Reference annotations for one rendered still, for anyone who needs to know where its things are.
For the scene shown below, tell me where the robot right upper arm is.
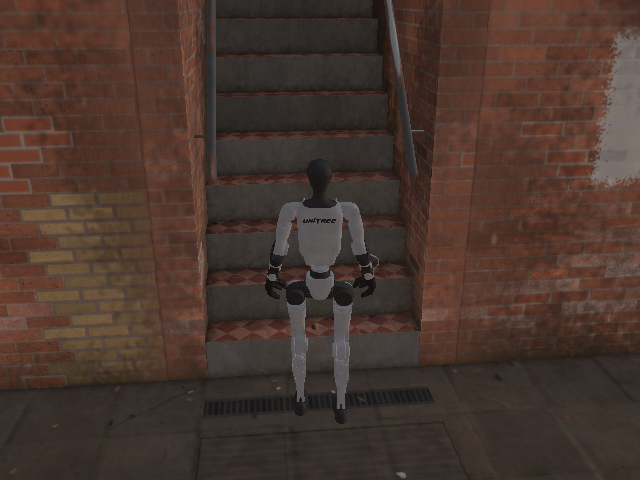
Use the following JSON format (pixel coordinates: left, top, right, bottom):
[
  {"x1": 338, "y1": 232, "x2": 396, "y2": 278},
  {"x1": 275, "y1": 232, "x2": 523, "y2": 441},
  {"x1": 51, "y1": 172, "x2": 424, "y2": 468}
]
[{"x1": 341, "y1": 202, "x2": 367, "y2": 255}]

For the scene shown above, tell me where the robot left shin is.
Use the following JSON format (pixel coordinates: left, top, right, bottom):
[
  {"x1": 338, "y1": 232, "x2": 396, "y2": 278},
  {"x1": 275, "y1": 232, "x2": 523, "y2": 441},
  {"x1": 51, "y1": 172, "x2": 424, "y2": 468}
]
[{"x1": 291, "y1": 337, "x2": 306, "y2": 402}]

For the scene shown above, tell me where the right robot foot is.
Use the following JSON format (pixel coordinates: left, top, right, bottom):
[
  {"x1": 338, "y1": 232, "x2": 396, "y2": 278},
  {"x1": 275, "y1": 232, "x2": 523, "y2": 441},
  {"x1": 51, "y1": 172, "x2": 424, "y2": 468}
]
[{"x1": 332, "y1": 396, "x2": 347, "y2": 424}]

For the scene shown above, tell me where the robot right forearm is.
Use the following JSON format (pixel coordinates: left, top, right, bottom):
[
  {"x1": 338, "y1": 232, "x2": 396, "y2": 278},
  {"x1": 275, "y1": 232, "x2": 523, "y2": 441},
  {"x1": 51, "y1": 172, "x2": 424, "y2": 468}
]
[{"x1": 356, "y1": 240, "x2": 374, "y2": 280}]

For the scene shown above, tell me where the robot right hand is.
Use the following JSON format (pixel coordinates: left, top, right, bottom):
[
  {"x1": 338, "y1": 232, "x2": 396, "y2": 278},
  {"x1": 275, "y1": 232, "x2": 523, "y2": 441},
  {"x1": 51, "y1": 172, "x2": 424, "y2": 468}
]
[{"x1": 353, "y1": 276, "x2": 376, "y2": 298}]

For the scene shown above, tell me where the robot left hand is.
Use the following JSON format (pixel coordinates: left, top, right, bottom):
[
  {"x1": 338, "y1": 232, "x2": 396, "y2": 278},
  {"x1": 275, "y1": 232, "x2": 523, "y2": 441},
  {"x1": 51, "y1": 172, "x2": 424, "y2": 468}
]
[{"x1": 265, "y1": 278, "x2": 287, "y2": 299}]

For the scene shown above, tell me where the robot left upper arm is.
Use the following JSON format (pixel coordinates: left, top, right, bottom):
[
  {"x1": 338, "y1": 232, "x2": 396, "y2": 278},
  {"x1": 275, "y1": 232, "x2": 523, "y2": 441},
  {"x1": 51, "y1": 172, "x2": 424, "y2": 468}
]
[{"x1": 273, "y1": 202, "x2": 299, "y2": 256}]

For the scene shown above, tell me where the robot left forearm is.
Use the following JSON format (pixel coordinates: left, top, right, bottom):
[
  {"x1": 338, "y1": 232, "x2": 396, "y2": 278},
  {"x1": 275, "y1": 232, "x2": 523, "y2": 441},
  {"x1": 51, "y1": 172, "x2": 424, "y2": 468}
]
[{"x1": 267, "y1": 240, "x2": 284, "y2": 281}]

